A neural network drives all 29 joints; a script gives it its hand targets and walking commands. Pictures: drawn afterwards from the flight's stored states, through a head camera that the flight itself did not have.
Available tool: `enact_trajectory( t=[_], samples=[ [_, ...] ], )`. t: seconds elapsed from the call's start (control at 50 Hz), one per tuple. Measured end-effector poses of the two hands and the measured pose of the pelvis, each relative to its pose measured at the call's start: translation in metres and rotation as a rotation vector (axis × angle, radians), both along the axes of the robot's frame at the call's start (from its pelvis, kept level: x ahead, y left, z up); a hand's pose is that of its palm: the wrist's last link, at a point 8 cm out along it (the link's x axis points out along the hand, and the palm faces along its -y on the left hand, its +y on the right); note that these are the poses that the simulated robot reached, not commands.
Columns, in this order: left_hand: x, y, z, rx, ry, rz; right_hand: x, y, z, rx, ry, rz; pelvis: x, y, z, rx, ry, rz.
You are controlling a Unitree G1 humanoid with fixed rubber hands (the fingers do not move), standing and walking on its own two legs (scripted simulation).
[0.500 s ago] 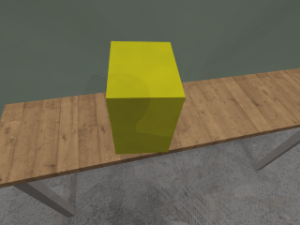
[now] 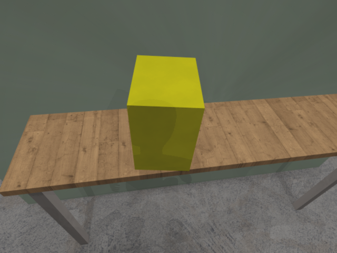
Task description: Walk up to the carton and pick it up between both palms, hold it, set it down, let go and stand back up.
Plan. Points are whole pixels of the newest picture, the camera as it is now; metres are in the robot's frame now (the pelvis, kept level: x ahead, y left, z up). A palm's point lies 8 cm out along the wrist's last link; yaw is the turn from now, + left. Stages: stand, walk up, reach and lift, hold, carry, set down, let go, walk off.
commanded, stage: walk up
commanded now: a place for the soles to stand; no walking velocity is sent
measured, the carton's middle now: (164, 115) +0.48 +0.03 +0.06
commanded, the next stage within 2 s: reach and lift in 1.90 s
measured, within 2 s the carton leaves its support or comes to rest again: neither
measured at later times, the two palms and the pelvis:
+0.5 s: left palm out of the picture +0.02 +0.26 -0.13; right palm out of the picture +0.04 -0.24 -0.13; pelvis +0.01 +0.00 +0.00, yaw +2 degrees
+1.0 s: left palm out of the picture +0.05 +0.27 -0.14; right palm out of the picture +0.10 -0.24 -0.13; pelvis +0.03 +0.00 +0.00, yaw +7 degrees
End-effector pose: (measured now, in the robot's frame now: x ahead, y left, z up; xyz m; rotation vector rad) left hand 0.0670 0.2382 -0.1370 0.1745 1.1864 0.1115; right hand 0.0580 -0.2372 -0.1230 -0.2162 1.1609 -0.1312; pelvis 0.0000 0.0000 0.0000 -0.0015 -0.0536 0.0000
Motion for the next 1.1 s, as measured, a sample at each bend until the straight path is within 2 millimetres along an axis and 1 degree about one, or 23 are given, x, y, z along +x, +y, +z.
enact_trajectory(
  t=[0.1,0.16,0.22,0.28,0.32,0.38,0.56,0.68,0.92,1.0,1.1],
  samples=[
    [-0.035,0.007,-0.003,0.012,0.08,0.023,-0.015,-0.005,0.001,-0.007,0.03,0.0,-0.004,0.0,0.002,-0.005,0.006,0.006],
    [-0.053,0.013,-0.002,0.028,0.128,0.035,-0.025,-0.007,-0.001,-0.011,0.065,-0.001,-0.005,0.0,0.002,-0.006,0.014,0.01],
    [-0.065,0.018,0.0,0.045,0.162,0.044,-0.033,-0.008,-0.003,-0.012,0.1,0.001,-0.003,0.001,0.003,-0.008,0.018,0.014],
    [-0.07,0.022,0.002,0.058,0.18,0.051,-0.037,-0.008,-0.005,-0.011,0.122,0.004,-0.001,0.001,0.003,-0.01,0.022,0.019],
    [-0.069,0.023,0.003,0.063,0.184,0.053,-0.037,-0.007,-0.006,-0.012,0.129,0.007,0.001,0.002,0.003,-0.01,0.025,0.021],
    [-0.063,0.023,0.003,0.064,0.176,0.051,-0.033,-0.005,-0.007,-0.011,0.13,0.013,0.005,0.002,0.003,-0.011,0.027,0.026],
    [-0.033,0.019,0.001,0.049,0.114,0.045,-0.011,0.0,-0.006,-0.013,0.111,0.049,0.017,0.003,0.003,-0.016,0.032,0.051],
    [-0.022,0.018,-0.002,0.041,0.1,0.057,0.002,-0.001,-0.004,-0.026,0.113,0.069,0.027,0.003,0.002,-0.02,0.037,0.072],
    [-0.017,0.026,-0.001,0.062,0.096,0.089,0.03,-0.006,-0.005,-0.051,0.086,0.113,0.034,0.001,-0.002,-0.024,0.032,0.11],
    [-0.019,0.028,-0.001,0.067,0.092,0.106,0.037,-0.005,-0.006,-0.054,0.073,0.132,0.033,0.001,-0.003,-0.027,0.029,0.126],
    [-0.026,0.029,-0.002,0.067,0.094,0.122,0.041,-0.005,-0.006,-0.056,0.066,0.154,0.029,-0.001,-0.004,-0.03,0.029,0.145]
  ],
)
